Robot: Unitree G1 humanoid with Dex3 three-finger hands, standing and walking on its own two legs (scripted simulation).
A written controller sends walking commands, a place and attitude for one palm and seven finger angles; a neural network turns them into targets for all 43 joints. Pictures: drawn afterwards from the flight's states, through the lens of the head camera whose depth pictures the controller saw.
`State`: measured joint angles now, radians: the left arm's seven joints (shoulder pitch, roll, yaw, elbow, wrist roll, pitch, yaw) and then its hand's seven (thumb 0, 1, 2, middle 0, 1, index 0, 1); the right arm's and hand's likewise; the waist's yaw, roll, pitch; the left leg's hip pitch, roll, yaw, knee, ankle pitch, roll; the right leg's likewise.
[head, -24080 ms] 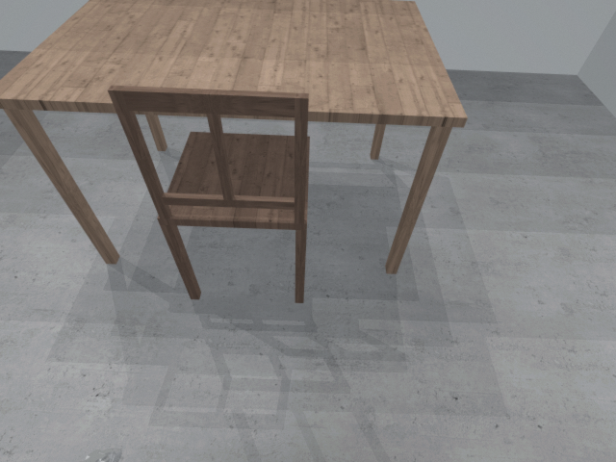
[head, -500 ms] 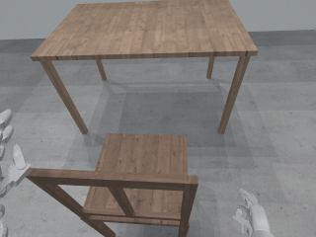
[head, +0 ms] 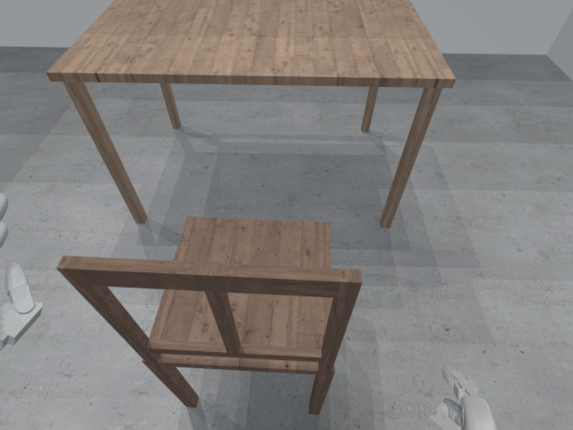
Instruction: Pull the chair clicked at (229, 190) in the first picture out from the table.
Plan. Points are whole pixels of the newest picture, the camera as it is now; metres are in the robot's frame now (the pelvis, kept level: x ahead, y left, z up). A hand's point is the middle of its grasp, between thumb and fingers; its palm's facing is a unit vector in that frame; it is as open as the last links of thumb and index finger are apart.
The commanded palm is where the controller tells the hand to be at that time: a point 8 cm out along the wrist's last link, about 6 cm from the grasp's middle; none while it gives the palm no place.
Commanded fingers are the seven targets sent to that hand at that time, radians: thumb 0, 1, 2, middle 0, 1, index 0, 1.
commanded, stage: step back with the hand held close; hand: left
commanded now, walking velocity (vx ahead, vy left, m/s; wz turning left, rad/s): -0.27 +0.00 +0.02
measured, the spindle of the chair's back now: (225, 322) +0.30 +0.13 -0.10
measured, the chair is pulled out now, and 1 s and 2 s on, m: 0.60 0.60 0.60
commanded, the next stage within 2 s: stop stepping back and stand still in 1.22 s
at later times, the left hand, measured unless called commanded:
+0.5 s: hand (21, 310) +0.19 +0.27 +0.17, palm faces +0.45 -0.74 -0.50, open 7.4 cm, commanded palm +0.12 +0.30 +0.18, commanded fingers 0.00 0.90 0.90 -0.20 -0.30 -0.20 -0.30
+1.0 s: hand (4, 348) +0.15 +0.26 +0.17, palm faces +0.44 -0.75 -0.50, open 7.4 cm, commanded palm +0.08 +0.29 +0.18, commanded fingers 0.00 0.90 0.90 -0.20 -0.30 -0.20 -0.30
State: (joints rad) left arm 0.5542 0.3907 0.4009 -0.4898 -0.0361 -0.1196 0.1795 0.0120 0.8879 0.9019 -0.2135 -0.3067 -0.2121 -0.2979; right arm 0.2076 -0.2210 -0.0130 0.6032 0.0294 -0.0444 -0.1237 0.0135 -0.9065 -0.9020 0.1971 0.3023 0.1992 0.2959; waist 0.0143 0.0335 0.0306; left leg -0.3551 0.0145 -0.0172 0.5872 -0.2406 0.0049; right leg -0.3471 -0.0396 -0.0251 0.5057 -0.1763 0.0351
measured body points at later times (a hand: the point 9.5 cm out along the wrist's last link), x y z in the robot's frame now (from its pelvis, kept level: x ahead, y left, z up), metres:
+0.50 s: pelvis -0.01 +0.00 -0.01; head +0.03 +0.01 +0.44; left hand +0.16 +0.30 +0.20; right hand +0.16 -0.24 -0.09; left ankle +0.05 +0.12 -0.73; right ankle +0.06 -0.15 -0.73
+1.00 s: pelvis -0.04 -0.01 +0.00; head +0.01 +0.01 +0.45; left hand +0.12 +0.30 +0.20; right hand +0.13 -0.24 -0.08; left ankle -0.03 +0.11 -0.73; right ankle -0.02 -0.15 -0.69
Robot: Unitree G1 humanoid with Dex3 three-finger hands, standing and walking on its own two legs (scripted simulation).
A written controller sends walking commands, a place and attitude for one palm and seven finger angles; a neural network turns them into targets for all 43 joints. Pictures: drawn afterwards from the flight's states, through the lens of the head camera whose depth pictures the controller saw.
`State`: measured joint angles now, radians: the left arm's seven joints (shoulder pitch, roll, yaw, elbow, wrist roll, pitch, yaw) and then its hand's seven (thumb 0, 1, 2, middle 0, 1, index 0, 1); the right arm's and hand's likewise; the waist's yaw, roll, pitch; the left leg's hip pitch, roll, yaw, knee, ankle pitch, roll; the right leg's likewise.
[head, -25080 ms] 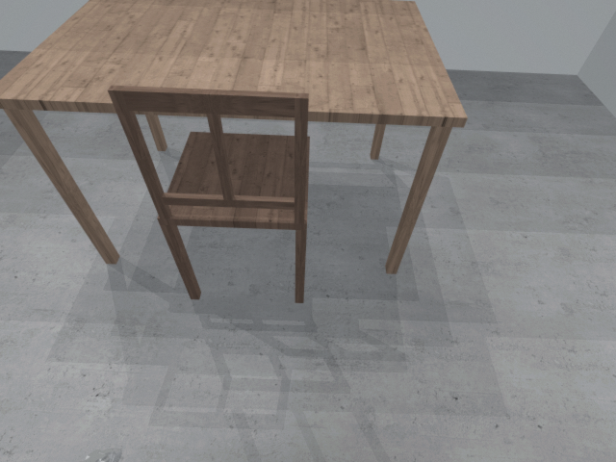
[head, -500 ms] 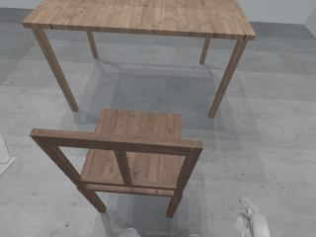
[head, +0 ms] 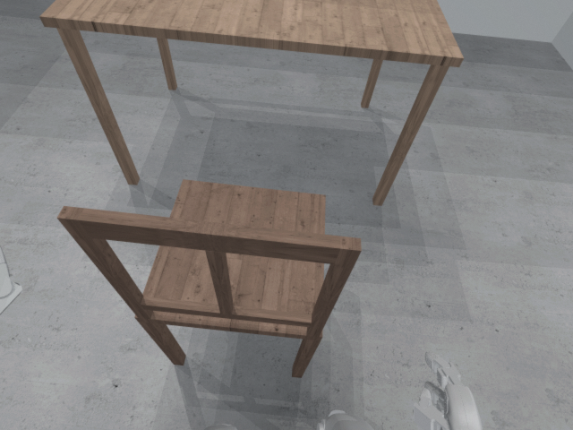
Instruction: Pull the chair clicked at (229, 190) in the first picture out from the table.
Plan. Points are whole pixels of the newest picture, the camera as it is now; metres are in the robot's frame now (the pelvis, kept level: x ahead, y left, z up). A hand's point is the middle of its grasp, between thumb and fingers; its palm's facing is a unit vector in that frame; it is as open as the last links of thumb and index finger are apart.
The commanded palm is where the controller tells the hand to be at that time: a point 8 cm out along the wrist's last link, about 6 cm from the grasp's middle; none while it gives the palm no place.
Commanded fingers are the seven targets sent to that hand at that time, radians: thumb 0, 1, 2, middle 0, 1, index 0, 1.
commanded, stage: step back with the hand held close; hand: left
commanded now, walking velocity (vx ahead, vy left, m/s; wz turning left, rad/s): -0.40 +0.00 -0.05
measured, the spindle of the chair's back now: (221, 282) +0.35 +0.13 -0.10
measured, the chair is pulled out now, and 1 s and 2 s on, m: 0.60 0.60 0.60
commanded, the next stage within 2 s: stop stepping back and stand still in 0.22 s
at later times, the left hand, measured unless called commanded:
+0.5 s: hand out of the picture +0.10 +0.24 +0.17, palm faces +0.34 -0.78 -0.52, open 7.4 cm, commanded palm +0.04 +0.28 +0.18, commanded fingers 0.00 0.90 0.90 -0.20 -0.30 -0.20 -0.30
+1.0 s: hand out of the picture +0.06 +0.25 +0.18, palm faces +0.42 -0.76 -0.50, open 7.4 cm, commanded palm -0.01 +0.28 +0.18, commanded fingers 0.00 0.90 0.90 -0.20 -0.30 -0.20 -0.30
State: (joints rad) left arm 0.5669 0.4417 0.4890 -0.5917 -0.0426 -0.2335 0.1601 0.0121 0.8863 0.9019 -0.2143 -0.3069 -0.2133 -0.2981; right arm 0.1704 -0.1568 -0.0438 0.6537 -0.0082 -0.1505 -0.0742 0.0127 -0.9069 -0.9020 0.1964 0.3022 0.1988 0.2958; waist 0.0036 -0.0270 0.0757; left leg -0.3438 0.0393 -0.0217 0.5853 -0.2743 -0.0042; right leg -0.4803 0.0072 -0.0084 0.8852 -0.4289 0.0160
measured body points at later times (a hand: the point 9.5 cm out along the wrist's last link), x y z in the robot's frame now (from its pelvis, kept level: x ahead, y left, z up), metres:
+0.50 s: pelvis -0.10 -0.02 +0.00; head -0.07 +0.01 +0.45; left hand +0.08 +0.28 +0.20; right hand +0.04 -0.27 -0.07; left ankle -0.08 +0.09 -0.73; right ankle -0.07 -0.15 -0.72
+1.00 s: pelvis -0.15 -0.02 +0.00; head -0.15 -0.01 +0.45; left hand +0.03 +0.29 +0.21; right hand -0.01 -0.26 -0.08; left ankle -0.08 +0.09 -0.73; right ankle -0.09 -0.16 -0.73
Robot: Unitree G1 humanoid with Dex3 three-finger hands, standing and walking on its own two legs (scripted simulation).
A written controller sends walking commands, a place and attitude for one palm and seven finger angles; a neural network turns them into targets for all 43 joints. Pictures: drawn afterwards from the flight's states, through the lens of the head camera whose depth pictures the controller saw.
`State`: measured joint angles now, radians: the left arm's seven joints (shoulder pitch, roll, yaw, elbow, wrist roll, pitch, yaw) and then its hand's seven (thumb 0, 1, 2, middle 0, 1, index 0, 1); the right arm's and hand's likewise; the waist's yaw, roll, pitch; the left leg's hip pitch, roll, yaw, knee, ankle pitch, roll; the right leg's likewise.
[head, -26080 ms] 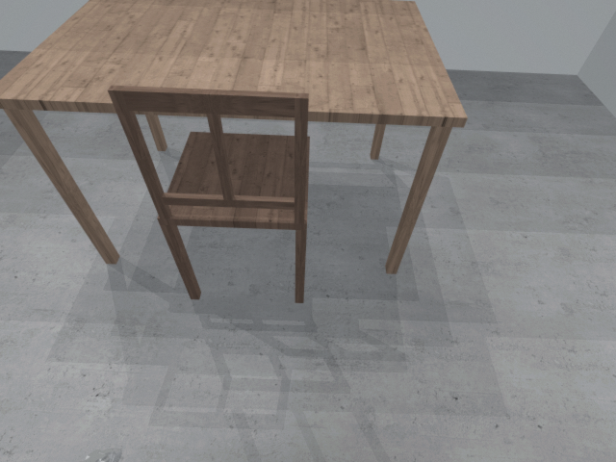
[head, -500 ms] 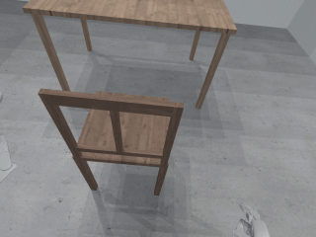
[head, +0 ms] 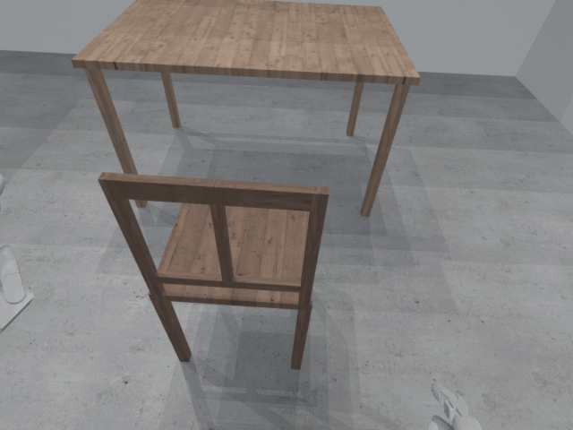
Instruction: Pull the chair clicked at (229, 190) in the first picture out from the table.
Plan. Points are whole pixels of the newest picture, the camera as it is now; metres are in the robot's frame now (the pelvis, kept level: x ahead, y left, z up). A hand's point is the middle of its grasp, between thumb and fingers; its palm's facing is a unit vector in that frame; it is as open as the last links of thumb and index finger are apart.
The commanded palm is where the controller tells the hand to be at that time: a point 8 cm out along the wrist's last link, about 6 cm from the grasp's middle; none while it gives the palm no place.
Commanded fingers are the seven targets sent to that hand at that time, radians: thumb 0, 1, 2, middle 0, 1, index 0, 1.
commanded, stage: stop stepping back and stand still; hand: left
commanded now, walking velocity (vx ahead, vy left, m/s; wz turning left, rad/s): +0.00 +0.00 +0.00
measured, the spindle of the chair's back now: (223, 244) +0.50 +0.14 -0.11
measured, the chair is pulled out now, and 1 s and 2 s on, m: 0.60 0.60 0.60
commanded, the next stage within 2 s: let the arm hang, fingers relaxed in 0.14 s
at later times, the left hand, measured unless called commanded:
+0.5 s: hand out of the picture +0.11 +0.16 -0.16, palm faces -0.01 -0.99 -0.14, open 7.4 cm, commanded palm none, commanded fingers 0.00 0.90 0.90 -0.20 -0.30 -0.20 -0.30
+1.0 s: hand out of the picture +0.02 +0.16 -0.17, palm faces +0.02 -0.98 -0.21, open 7.4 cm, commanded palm none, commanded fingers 0.00 0.90 0.90 -0.20 -0.30 -0.20 -0.30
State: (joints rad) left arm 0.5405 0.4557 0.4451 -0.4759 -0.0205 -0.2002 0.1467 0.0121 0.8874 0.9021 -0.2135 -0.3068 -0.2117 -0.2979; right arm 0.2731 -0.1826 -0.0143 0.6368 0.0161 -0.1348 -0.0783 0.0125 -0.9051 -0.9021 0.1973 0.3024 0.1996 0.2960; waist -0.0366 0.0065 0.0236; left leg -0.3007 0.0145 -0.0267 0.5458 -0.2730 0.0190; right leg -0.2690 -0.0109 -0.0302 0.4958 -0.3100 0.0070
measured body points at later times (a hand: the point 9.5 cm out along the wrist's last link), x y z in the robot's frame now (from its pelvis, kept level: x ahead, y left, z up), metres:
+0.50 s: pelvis +0.02 +0.00 +0.00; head +0.04 +0.02 +0.45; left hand +0.11 +0.21 -0.15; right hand +0.12 -0.22 -0.14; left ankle +0.07 +0.11 -0.74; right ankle +0.05 -0.14 -0.74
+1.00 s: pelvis +0.04 -0.02 +0.00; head +0.05 -0.03 +0.45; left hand +0.02 +0.21 -0.15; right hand +0.03 -0.23 -0.16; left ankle +0.07 +0.11 -0.74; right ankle +0.05 -0.14 -0.74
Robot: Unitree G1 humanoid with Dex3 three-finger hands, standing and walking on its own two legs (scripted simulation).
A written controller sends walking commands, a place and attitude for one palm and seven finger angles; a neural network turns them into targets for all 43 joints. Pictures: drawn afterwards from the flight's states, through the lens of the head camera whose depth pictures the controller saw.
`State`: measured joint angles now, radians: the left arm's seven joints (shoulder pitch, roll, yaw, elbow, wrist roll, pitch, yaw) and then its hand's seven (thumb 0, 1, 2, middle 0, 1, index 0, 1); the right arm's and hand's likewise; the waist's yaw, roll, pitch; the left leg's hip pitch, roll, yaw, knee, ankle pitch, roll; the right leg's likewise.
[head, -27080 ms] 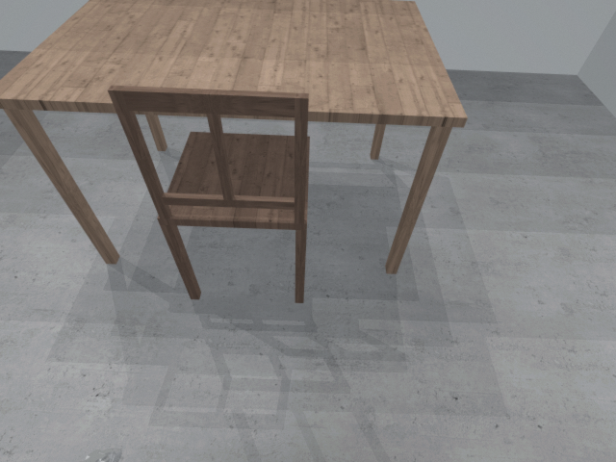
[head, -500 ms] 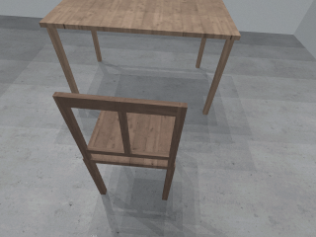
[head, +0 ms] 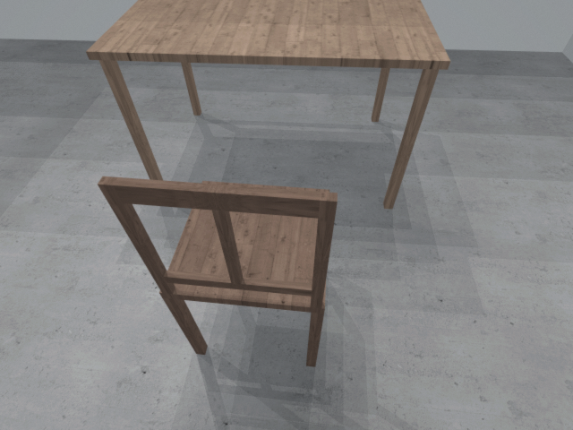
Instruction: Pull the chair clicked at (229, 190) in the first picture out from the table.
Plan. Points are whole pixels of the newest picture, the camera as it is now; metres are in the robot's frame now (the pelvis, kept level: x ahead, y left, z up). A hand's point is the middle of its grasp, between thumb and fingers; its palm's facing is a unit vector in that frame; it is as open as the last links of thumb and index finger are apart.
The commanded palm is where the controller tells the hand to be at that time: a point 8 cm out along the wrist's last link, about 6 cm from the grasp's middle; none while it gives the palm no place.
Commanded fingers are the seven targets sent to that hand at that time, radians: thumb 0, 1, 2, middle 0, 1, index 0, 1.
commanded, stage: let the arm hang, fingers relaxed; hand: left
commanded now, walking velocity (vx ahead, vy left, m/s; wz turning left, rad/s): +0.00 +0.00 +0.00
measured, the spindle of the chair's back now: (229, 248) +0.46 +0.15 -0.11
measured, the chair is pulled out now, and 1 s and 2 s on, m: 0.60 0.60 0.60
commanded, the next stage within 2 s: look to check the result in 0.34 s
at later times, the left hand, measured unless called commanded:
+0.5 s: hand out of the picture +0.00 +0.15 -0.17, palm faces +0.02 -0.98 -0.19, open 7.3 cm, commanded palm none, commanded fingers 0.00 0.90 0.90 -0.20 -0.30 -0.20 -0.30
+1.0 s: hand out of the picture +0.01 +0.15 -0.17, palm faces +0.02 -0.98 -0.18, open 7.4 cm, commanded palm none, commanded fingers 0.00 0.90 0.90 -0.20 -0.30 -0.20 -0.30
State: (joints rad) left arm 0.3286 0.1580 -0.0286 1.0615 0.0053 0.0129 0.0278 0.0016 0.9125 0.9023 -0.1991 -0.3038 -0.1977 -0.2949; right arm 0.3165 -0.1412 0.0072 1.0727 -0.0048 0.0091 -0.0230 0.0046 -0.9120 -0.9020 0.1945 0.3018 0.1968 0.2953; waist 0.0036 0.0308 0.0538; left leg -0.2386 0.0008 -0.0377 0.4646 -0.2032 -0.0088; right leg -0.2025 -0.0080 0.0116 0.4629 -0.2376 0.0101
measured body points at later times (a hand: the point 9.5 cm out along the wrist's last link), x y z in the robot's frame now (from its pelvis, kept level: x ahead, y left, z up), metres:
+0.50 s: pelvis +0.00 -0.01 +0.00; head +0.03 -0.02 +0.45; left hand +0.00 +0.21 -0.16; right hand -0.02 -0.22 -0.16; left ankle +0.03 +0.13 -0.74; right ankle +0.01 -0.13 -0.74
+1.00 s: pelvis +0.01 -0.01 +0.00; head +0.03 -0.01 +0.45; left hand +0.01 +0.21 -0.16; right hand +0.00 -0.22 -0.16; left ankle +0.03 +0.13 -0.74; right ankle +0.01 -0.13 -0.74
